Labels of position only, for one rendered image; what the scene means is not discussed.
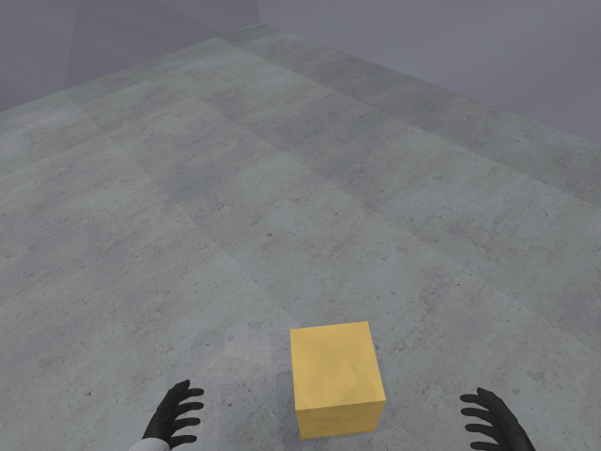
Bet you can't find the right robot hand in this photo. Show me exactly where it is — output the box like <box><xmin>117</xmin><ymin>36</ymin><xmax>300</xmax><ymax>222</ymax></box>
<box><xmin>460</xmin><ymin>387</ymin><xmax>536</xmax><ymax>451</ymax></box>

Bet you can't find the left robot hand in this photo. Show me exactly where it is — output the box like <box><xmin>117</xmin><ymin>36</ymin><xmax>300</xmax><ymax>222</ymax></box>
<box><xmin>142</xmin><ymin>380</ymin><xmax>204</xmax><ymax>451</ymax></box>

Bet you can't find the carton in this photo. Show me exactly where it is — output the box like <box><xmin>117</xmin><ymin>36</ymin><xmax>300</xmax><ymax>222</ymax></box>
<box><xmin>290</xmin><ymin>321</ymin><xmax>386</xmax><ymax>440</ymax></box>

